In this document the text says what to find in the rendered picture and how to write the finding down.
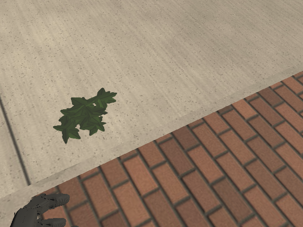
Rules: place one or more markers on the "left robot hand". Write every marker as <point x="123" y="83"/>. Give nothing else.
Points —
<point x="28" y="215"/>

